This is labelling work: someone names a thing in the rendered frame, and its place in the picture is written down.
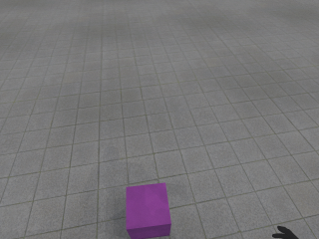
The robot right hand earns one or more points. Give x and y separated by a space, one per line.
286 233

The carton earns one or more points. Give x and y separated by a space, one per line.
147 211

